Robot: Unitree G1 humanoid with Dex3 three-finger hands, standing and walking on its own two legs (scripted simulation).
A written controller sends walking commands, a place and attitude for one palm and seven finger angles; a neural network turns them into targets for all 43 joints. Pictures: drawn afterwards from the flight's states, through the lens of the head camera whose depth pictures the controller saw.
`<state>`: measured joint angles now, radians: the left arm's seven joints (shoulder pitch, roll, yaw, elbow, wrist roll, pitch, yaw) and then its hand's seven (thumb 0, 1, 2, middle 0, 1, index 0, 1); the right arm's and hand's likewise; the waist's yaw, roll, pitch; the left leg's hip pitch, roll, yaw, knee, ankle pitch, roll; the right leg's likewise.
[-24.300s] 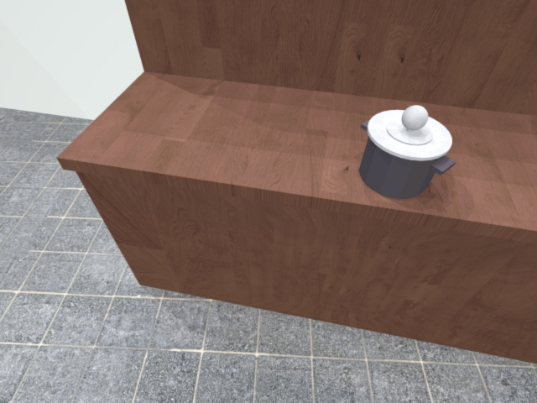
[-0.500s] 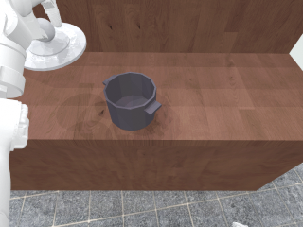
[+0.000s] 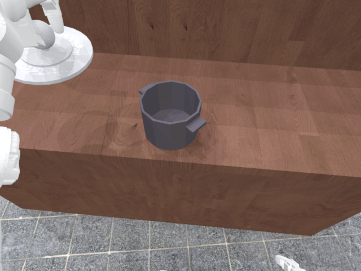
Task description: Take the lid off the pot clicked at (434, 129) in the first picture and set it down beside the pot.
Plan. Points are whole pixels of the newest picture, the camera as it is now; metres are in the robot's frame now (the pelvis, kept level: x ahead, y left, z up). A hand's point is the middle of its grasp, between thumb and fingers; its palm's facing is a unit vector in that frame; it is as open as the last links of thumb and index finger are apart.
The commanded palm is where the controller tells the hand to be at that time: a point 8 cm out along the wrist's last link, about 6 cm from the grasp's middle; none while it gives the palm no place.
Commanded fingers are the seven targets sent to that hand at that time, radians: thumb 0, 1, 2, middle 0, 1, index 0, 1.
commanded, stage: lower the lid onto the table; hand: left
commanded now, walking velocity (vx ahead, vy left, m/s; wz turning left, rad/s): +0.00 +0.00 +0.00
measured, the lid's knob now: (39, 35) +0.49 +0.30 +0.25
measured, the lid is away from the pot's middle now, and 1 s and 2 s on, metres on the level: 0.25 0.24 0.24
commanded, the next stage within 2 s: none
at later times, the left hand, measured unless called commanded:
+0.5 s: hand (60, 34) +0.49 +0.26 +0.25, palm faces -0.26 -0.07 -0.96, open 7.4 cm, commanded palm +0.49 +0.26 +0.31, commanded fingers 0.00 0.54 1.11 -0.80 -0.98 -0.90 -1.04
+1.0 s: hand (57, 57) +0.48 +0.28 +0.20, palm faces -0.33 -0.07 -0.94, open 7.3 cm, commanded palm +0.49 +0.27 +0.27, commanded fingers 0.00 0.54 1.11 -0.80 -0.98 -0.90 -1.04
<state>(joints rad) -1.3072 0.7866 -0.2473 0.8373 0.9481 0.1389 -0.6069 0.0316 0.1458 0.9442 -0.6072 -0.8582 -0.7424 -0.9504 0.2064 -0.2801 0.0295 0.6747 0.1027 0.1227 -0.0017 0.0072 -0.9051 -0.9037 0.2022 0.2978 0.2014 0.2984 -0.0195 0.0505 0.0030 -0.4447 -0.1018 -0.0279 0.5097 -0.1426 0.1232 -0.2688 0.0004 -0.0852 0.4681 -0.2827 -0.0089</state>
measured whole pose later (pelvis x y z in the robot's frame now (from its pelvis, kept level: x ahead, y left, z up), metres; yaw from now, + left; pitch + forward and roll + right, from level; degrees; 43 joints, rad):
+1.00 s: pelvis +0.02 -0.01 +0.00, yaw -1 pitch +7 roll -3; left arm -1.20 0.81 -0.17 0.94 0.95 0.06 -0.57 0.03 0.15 0.94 -0.60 -0.86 -0.74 -0.95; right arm 0.24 -0.29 0.01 0.66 0.11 0.13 0.00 0.01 -0.90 -0.90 0.20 0.30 0.20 0.30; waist -0.06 0.04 0.01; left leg -0.48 -0.08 -0.02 0.55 -0.19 0.11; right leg -0.29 0.02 -0.07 0.47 -0.30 0.00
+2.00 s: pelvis +0.02 +0.01 -0.01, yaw -2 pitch +10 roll -4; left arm -1.11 0.77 -0.11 1.02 0.95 -0.09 -0.47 0.03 0.16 0.94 -0.60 -0.86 -0.74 -0.96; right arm 0.30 -0.30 0.00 0.67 0.09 0.13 -0.01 0.01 -0.90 -0.90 0.20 0.30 0.20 0.30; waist -0.08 0.04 -0.02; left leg -0.56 -0.09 0.00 0.60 -0.21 0.14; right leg -0.37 0.02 -0.04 0.51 -0.32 -0.01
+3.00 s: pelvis +0.03 +0.00 -0.02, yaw -4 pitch +14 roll -4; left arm -1.05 0.82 -0.06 1.18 0.98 -0.18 -0.39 0.03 0.17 0.94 -0.59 -0.86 -0.74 -0.96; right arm 0.36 -0.31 0.01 0.70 0.09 0.12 -0.05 0.00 -0.90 -0.90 0.21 0.30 0.20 0.30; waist -0.11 0.04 -0.06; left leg -0.68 -0.06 0.00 0.70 -0.27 0.12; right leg -0.49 0.05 -0.01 0.60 -0.36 0.01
